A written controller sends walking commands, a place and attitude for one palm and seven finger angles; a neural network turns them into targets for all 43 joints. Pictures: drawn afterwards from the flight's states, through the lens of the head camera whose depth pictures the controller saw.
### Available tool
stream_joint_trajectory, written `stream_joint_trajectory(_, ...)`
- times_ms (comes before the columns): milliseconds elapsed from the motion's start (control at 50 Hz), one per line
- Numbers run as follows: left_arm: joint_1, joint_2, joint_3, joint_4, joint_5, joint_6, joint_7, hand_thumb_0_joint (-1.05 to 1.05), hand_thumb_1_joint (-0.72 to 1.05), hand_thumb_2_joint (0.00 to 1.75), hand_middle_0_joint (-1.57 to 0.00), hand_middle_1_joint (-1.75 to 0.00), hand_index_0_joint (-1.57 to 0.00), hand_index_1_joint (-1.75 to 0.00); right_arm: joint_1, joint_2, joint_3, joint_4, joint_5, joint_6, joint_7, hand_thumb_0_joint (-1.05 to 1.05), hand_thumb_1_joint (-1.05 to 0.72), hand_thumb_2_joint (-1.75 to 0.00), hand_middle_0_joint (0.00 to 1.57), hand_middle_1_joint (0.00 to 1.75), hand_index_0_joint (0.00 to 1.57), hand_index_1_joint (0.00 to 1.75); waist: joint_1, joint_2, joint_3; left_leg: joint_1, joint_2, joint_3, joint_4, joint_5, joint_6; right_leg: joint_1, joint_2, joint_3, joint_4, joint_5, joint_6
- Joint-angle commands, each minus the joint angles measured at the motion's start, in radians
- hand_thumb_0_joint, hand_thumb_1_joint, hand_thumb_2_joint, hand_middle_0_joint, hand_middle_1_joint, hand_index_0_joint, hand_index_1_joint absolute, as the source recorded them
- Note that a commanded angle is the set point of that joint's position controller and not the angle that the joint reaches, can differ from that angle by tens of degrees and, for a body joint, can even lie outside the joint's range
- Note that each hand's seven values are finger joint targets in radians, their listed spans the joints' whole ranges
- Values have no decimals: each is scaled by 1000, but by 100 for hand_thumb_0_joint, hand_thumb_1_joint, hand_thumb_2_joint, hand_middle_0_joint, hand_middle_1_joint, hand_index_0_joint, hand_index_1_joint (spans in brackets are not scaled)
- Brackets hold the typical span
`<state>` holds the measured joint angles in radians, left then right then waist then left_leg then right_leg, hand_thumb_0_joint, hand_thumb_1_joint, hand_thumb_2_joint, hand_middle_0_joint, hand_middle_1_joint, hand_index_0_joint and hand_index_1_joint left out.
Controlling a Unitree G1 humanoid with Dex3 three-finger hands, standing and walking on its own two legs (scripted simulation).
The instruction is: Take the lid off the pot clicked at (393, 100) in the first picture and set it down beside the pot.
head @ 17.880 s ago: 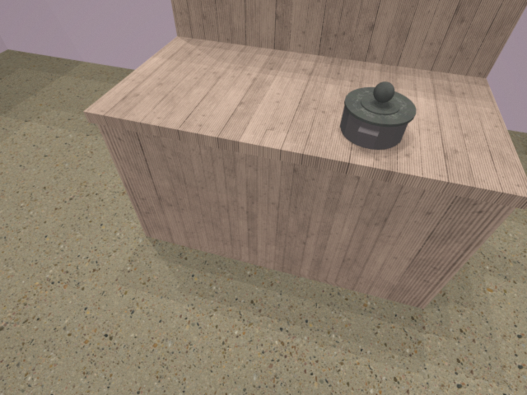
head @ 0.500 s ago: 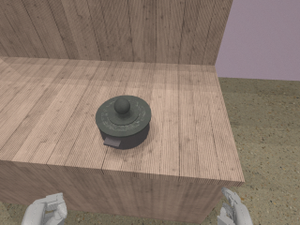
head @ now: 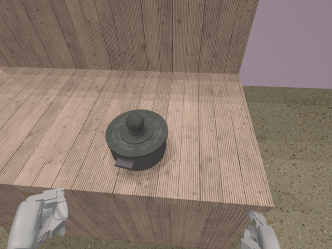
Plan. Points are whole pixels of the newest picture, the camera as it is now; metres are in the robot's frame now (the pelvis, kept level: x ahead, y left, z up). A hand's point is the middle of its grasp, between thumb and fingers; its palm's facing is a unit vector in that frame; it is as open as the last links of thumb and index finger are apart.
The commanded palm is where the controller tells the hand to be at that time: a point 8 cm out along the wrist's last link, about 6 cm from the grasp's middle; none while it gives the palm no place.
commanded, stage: raise the hand higher, near the body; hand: left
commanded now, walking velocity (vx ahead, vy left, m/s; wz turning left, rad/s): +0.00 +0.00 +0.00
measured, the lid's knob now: (135, 122) +0.44 +0.15 +0.05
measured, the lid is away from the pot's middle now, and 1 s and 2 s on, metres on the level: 0.00 0.00 0.00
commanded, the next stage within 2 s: reach forward and open the fingers in 0.14 s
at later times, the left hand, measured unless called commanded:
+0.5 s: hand (49, 203) +0.17 +0.26 +0.09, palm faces -0.06 -0.14 -0.99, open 2.9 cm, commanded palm +0.15 +0.26 +0.14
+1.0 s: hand (55, 180) +0.21 +0.25 +0.11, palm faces -0.19 -0.05 -0.98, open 7.6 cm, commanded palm +0.20 +0.26 +0.18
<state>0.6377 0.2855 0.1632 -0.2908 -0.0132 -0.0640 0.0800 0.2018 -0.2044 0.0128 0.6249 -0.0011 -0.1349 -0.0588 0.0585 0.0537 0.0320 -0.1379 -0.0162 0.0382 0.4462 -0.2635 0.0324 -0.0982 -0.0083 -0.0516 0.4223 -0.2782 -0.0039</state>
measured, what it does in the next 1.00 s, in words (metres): stands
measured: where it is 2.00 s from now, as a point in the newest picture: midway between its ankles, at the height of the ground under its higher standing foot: outside the picture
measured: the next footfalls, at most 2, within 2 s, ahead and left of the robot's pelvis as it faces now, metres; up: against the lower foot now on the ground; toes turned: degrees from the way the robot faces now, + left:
none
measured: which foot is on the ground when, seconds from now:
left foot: down 0.00-1.00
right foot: down 0.00-1.00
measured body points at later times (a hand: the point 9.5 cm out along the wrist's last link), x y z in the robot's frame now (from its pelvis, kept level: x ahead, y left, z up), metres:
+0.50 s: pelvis -0.01 -0.01 +0.00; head +0.00 -0.06 +0.44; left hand +0.17 +0.26 +0.14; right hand +0.21 -0.22 -0.10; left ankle -0.01 +0.10 -0.74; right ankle -0.03 -0.11 -0.74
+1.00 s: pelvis -0.03 +0.01 +0.00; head -0.02 -0.04 +0.45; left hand +0.21 +0.25 +0.17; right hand +0.18 -0.21 -0.10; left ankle -0.01 +0.10 -0.74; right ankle -0.03 -0.11 -0.74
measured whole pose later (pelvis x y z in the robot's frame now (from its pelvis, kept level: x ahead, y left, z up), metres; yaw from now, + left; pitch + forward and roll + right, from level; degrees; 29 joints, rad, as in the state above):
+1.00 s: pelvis -0.03 +0.01 +0.00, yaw +1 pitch -1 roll +0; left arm 0.14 0.65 0.03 -0.25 0.75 0.02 -0.24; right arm 0.10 -0.30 0.02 0.59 0.04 0.07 -0.03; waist 0.07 0.14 0.04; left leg -0.21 -0.03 0.03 0.40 -0.18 0.05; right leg -0.17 -0.02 -0.06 0.39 -0.20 0.01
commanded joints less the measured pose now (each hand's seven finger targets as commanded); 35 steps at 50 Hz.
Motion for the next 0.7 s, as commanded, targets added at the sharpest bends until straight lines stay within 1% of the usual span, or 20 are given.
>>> stream_joint_trajectory(0, -5, 161, 136, -232, -3, -67, 22, 0, 90, 90, -130, -150, -130, -150, -153, -99, -34, -174, 6, -55, -9, 0, -90, -90, 20, 30, 20, 30, 11, -7, -80, 69, 46, -50, -56, 310, -16, -34, -5, 7, -69, 236, -13)
stream_joint_trajectory(40, -24, 151, 136, -216, -5, -71, 22, 0, 90, 90, -130, -150, -130, -150, -154, -95, -32, -171, 3, -53, -12, 0, -90, -90, 20, 30, 20, 30, 9, -40, -67, 61, 45, -49, -62, 289, -15, -39, -7, 2, -72, 223, -11)
stream_joint_trajectory(120, -73, 153, 132, -276, -11, -83, 21, 0, 90, 90, -130, -150, -130, -150, -160, -96, -27, -179, 5, -54, -12, 0, -90, -90, 20, 30, 20, 30, 5, -5, -63, 70, 42, -45, -63, 258, -12, -42, -9, 11, -87, 205, -11)
stream_joint_trajectory(180, -78, 168, 152, -288, -16, -87, 23, 0, 90, 90, -130, -150, -130, -150, -156, -99, -28, -177, 4, -53, -12, 0, -90, -90, 20, 30, 20, 30, 10, -28, -85, 84, 42, -44, -60, 267, -10, -32, -9, 13, -89, 217, -8)
stream_joint_trajectory(220, -99, 176, 159, -335, -18, -94, 26, 0, 90, 90, -130, -150, -130, -150, -161, -97, -25, -182, 5, -57, -11, 0, -90, -90, 20, 30, 20, 30, 9, 10, -93, 86, 41, -43, -57, 269, -11, -26, -10, 18, -87, 223, -11)
stream_joint_trajectory(240, -131, 405, 119, -375, 423, -2, 60, 0, 88, 90, -128, -148, -128, -148, -181, -181, -12, -192, -17, 9, 2, 0, -90, -90, 20, 30, 20, 30, 13, 68, -85, -24, 22, -40, -29, 303, -7, -122, 14, 76, -28, 241, -26)
stream_joint_trajectory(260, -127, 304, 99, -445, 434, 55, 81, 0, 85, 89, -126, -146, -126, -146, -185, -143, -17, -239, -17, 49, 14, 0, -90, -90, 20, 30, 20, 30, 22, 123, -129, -27, 30, -27, -29, 337, -13, -95, -4, 26, -7, 241, -37)
stream_joint_trajectory(280, -122, 278, 74, -416, 443, 86, 87, 0, 82, 90, -124, -144, -124, -144, -185, -136, -17, -232, -16, 69, 20, 0, -90, -90, 20, 30, 20, 30, 16, 78, -109, -42, 29, -26, -21, 346, -11, -107, 0, 15, -1, 239, -38)
stream_joint_trajectory(320, -60, 319, 78, -324, 618, 152, 85, 0, 77, 92, -121, -137, -121, -137, -208, -140, -23, -227, -6, 121, 34, 0, -90, -90, 20, 30, 20, 30, 39, 41, -99, -63, 30, -24, -25, 284, -17, -114, 19, 62, -7, 192, -54)
stream_joint_trajectory(340, -32, 361, 100, -286, 668, 178, 74, 0, 73, 93, -121, -130, -121, -130, -218, -148, -24, -225, -4, 155, 36, 0, -90, -90, 20, 30, 20, 30, 47, -6, -121, -75, 25, -17, -21, 267, -13, -98, 20, 79, -6, 198, -54)
stream_joint_trajectory(380, -121, 420, 93, -281, 751, 207, 45, 0, 66, 97, -119, -122, -119, -122, -256, -158, -14, -245, 5, 199, 37, 0, -90, -90, 20, 30, 20, 30, 39, -60, -146, -77, 16, -20, -18, 223, -8, -91, 13, 107, -13, 186, -46)
stream_joint_trajectory(420, -222, 471, 91, -300, 797, 220, 10, 0, 59, 102, -117, -115, -117, -115, -287, -156, -11, -255, 22, 207, 34, 0, -90, -90, 20, 30, 20, 30, 31, -34, -197, -56, 17, -28, -23, 203, -3, -63, 6, 111, -23, 173, -37)
stream_joint_trajectory(500, -278, 521, 78, -259, 797, 207, -95, 0, 46, 110, -113, -100, -113, -100, -316, -158, -12, -239, 44, 189, 22, 0, -90, -90, 20, 30, 20, 30, 19, -10, -257, 5, 9, -45, -16, 264, 12, -25, -2, 111, -32, 288, -17)
stream_joint_trajectory(520, -288, 477, 22, -263, 777, 199, -126, 0, 42, 112, -112, -97, -112, -97, -287, -149, -17, -243, 42, 185, 20, 0, -90, -90, 20, 30, 20, 30, 5, -5, -242, 2, 9, -39, -17, 275, 17, -28, -10, 79, -31, 295, -6)
stream_joint_trajectory(560, -304, 491, 17, -184, 750, 182, -180, 0, 36, 115, -109, -90, -109, -90, -262, -158, -19, -222, 43, 178, 13, 0, -90, -90, 20, 30, 20, 30, -11, -46, -161, -13, 7, -41, -28, 264, 21, -60, -9, 67, -57, 298, 6)
stream_joint_trajectory(600, -374, 607, 107, -142, 759, 165, -221, 0, 29, 118, -107, -83, -107, -83, -288, -172, -12, -207, 46, 171, 8, 0, -90, -90, 20, 30, 20, 30, -2, -43, -129, -12, 3, -44, -31, 258, 22, -70, -2, 83, -72, 303, 0)
stream_joint_trajectory(620, -424, 594, 78, -141, 760, 154, -240, 0, 26, 120, -105, -79, -105, -79, -265, -165, -10, -211, 42, 174, 5, 0, -90, -90, 20, 30, 20, 30, -10, -48, -134, -24, 3, -43, -37, 246, 25, -52, -10, 62, -67, 280, 7)
stream_joint_trajectory(640, -475, 666, 127, -153, 777, 137, -253, 0, 23, 121, -104, -76, -104, -76, -263, -170, -7, -203, 37, 172, 2, 0, -90, -90, 20, 30, 20, 30, 4, -38, -160, -10, -1, -50, -41, 262, 25, -48, -14, 66, -71, 285, 7)
stream_joint_trajectory(660, -509, 652, 110, -181, 774, 120, -263, 0, 20, 122, -103, -72, -103, -72, -273, -164, -12, -209, 39, 169, 0, 0, -90, -90, 20, 30, 20, 30, -5, 5, -172, 4, 3, -55, -44, 272, 25, -34, -17, 62, -72, 287, 4)
stream_joint_trajectory(680, -537, 684, 138, -208, 783, 102, -268, 0, 17, 123, -102, -68, -102, -68, -269, -163, -8, -206, 33, 165, -1, 0, -90, -90, 20, 30, 20, 30, 14, 29, -217, 27, -2, -61, -43, 318, 24, -26, -17, 60, -72, 316, 3)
